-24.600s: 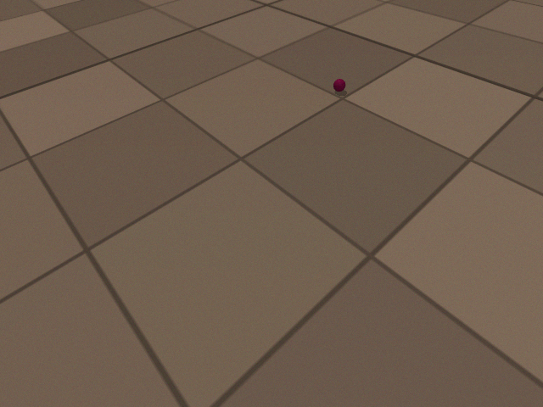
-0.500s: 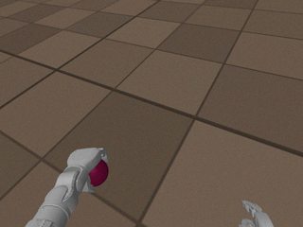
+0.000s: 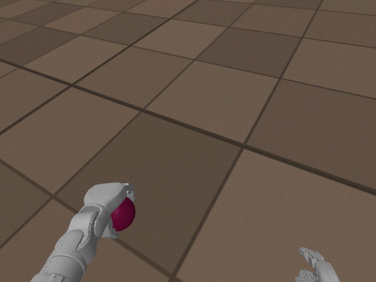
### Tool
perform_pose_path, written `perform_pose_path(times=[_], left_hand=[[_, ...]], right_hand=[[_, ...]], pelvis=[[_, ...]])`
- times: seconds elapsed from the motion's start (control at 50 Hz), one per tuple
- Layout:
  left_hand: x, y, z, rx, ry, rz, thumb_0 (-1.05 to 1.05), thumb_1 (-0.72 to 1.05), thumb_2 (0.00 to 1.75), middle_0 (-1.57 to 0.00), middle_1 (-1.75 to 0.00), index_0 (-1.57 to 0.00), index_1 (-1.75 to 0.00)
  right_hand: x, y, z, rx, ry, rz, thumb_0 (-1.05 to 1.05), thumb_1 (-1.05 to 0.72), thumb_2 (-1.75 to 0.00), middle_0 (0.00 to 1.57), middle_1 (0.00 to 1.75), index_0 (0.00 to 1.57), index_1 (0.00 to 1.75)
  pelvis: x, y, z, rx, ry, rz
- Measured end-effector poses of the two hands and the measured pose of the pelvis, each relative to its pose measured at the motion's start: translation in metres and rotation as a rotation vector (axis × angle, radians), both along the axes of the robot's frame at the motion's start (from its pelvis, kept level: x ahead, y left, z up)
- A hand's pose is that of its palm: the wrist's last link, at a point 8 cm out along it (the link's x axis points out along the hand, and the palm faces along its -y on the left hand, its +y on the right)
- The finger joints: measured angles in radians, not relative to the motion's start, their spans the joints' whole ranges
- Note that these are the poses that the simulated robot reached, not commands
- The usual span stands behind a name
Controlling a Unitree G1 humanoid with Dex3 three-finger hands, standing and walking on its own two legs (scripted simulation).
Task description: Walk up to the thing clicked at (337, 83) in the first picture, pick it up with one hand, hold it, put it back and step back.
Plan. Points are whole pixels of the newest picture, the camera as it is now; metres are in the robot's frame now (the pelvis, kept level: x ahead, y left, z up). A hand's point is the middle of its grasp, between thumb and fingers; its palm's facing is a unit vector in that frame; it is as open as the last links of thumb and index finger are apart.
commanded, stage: hold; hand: left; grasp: from above
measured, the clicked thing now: (117, 212) +0.30 +0.22 -0.05
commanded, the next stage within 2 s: crouch in 0.16 s
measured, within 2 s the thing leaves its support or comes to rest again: neither
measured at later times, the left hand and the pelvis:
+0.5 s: hand (117, 217) +0.29 +0.22 -0.06, palm faces -0.45 -0.06 -0.89, open 10.9 cm; pelvis +0.00 +0.00 +0.00, yaw +0 degrees
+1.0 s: hand (141, 231) +0.34 +0.22 -0.29, palm faces -0.41 +0.01 -0.91, open 10.9 cm; pelvis -0.04 +0.01 -0.16, yaw +1 degrees
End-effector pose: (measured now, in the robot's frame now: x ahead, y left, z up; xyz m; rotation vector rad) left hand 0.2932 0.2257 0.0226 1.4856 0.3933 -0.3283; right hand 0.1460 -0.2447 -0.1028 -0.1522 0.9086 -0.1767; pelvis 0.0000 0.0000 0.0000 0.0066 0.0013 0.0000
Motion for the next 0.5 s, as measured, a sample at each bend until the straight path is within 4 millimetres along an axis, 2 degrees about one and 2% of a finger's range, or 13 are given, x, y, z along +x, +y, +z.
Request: perform_pose_path(times=[0.34, 0.42, 0.5], left_hand=[[0.01, -0.005, 0.001, -0.002, -0.004, 0.005, -0.03, -0.15, 0.7, -0.63, -0.76, -0.57, -0.75], [0.009, -0.004, -0.007, 0.001, 0.005, 0.004, -0.03, -0.16, 0.71, -0.63, -0.76, -0.57, -0.75], [0.005, -0.004, -0.023, 0.003, 0.009, 0.001, -0.03, -0.16, 0.72, -0.63, -0.76, -0.57, -0.75]], right_hand=[[0.002, -0.003, -0.001, 0.002, 0.013, -0.014, 0.01, -0.91, -0.9, 0.2, 0.3, 0.2, 0.3], [0.0, -0.004, 0.0, 0.0, 0.015, -0.019, 0.01, -0.91, -0.9, 0.2, 0.3, 0.2, 0.3], [-0.004, -0.006, -0.002, -0.011, 0.035, -0.016, 0.01, -0.91, -0.9, 0.2, 0.3, 0.2, 0.3]], pelvis=[[0.006, -0.001, 0.001, -0.001, 0.003, 0.0], [0.006, -0.001, 0.0, 0.0, 0.008, 0.001], [0.004, -0.001, -0.002, 0.0, 0.023, 0.005]])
